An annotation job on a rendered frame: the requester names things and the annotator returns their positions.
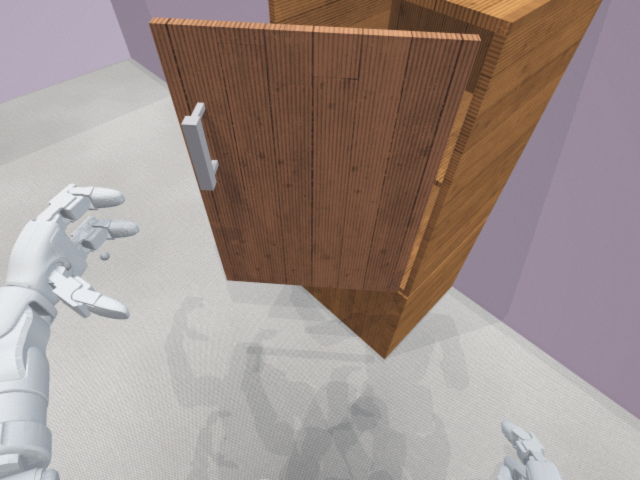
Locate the left robot hand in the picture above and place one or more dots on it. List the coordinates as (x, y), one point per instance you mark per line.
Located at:
(42, 247)

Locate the right robot hand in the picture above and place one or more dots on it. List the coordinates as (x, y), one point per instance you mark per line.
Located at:
(530, 452)

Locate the handle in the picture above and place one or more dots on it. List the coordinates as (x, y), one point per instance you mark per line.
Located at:
(194, 134)

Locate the left robot forearm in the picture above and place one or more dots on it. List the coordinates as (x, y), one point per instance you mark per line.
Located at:
(25, 319)

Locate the cupboard door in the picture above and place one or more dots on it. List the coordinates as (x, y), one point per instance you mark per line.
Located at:
(328, 140)

